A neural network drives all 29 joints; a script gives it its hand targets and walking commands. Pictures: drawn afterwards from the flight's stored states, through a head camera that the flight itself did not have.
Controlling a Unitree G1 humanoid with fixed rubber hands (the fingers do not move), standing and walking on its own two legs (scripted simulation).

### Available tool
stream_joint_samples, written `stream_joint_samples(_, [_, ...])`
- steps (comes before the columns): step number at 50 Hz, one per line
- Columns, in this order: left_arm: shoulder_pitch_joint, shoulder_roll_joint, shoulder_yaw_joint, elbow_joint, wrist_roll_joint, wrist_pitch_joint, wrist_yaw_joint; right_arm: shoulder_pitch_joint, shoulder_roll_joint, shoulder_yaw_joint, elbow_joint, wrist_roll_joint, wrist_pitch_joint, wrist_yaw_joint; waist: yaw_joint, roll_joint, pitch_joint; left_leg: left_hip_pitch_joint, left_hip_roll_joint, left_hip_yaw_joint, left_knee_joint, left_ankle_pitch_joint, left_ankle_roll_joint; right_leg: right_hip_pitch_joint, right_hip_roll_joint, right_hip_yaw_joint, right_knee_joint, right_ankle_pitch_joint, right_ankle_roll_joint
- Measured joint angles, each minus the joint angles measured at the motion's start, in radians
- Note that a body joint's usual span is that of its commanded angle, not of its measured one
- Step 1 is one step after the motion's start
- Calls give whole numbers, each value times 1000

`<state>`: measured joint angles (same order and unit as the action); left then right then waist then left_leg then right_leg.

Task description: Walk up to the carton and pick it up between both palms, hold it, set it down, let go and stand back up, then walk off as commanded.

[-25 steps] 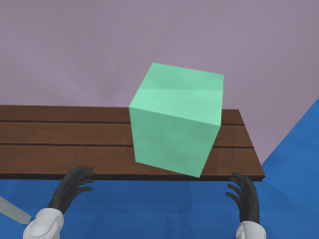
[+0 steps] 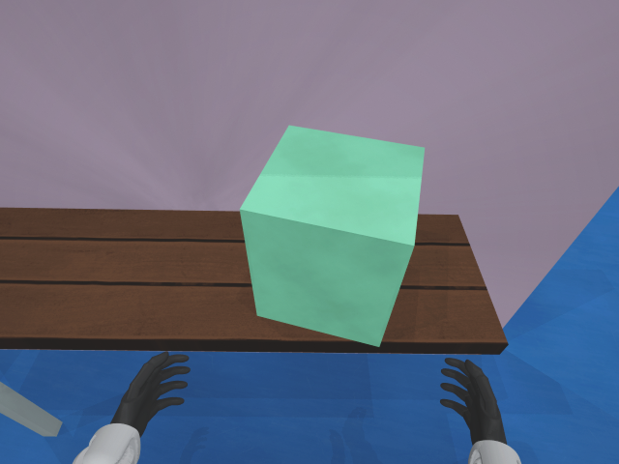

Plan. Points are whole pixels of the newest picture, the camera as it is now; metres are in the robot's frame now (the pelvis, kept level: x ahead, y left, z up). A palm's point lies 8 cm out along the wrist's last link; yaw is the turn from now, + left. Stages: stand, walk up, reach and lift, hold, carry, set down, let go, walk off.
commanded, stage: set down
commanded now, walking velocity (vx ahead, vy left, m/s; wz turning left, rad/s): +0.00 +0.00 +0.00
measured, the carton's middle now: (334, 237) +0.43 -0.01 +0.04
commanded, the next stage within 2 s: let go in 0.48 s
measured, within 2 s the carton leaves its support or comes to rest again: neither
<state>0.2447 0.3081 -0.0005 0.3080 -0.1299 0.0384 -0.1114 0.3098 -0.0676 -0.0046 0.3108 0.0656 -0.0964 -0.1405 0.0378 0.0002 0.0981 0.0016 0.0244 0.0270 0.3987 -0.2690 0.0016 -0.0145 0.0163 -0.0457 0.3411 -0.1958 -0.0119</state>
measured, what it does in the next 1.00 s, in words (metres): stands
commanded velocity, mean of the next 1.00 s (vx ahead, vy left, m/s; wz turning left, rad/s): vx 0.00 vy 0.00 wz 0.00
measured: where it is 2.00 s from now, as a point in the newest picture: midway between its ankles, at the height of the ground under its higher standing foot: outside the picture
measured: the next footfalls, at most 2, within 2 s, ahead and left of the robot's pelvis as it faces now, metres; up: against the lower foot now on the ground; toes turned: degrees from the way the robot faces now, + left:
none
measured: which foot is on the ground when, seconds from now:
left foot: down 0.00-1.00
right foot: down 0.00-1.00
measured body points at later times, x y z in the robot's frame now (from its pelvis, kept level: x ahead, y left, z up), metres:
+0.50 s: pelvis +0.00 -0.01 +0.00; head -0.02 +0.00 +0.45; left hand +0.17 +0.22 -0.07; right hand +0.17 -0.23 -0.07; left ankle -0.02 +0.11 -0.74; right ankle +0.00 -0.11 -0.74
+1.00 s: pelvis +0.00 -0.01 +0.00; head -0.01 +0.00 +0.45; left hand +0.17 +0.22 -0.09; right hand +0.16 -0.25 -0.09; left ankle -0.02 +0.11 -0.74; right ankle +0.00 -0.11 -0.74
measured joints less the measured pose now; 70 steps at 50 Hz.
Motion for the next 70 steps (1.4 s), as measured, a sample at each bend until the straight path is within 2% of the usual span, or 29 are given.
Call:
stream_joint_samples(8, [-29, -36, -3, 81, 35, 24, 20, -34, -22, -6, 108, -24, -19, 37, -2, 0, -10, -8, 3, -2, -3, 4, -6, -13, 3, -2, 8, -3, -6])
stream_joint_samples(19, [-37, -74, 8, 133, 77, 49, 58, -79, -70, -13, 237, -44, -53, 88, 2, -9, -18, -21, 4, 4, -15, 15, -12, -39, 4, 4, 20, -3, -12])
stream_joint_samples(32, [-54, -92, 2, 204, 102, 75, 100, -124, -111, -24, 344, -64, -59, 143, -8, -20, -33, -43, 3, 12, -30, 30, -15, -76, 3, 11, 33, 0, -17])
stream_joint_samples(48, [-67, -107, 19, 218, 118, 89, 113, -137, -114, -24, 411, -70, -89, 159, -17, -22, -34, -49, 6, 20, -37, 32, -17, -88, 6, 17, 32, 0, -19])
stream_joint_samples(55, [-24, -22, 58, 293, 160, -38, 99, -95, -223, -46, 413, -93, 18, 146, -22, -6, -90, -121, -4, 6, 44, -8, -10, -151, -8, 4, 107, -42, -11])
stream_joint_samples(62, [7, 59, 78, 342, 150, -60, 90, -76, -302, -65, 431, -88, 45, 160, -18, 2, -102, -127, -14, -1, 59, -15, 0, -151, -19, -3, 116, -48, -2])
stream_joint_samples(70, [7, 67, 50, 387, 144, -67, 97, -88, -307, -43, 461, -84, 52, 166, -24, 0, -98, -122, -26, -2, 46, -1, 11, -142, -31, -4, 99, -34, 10])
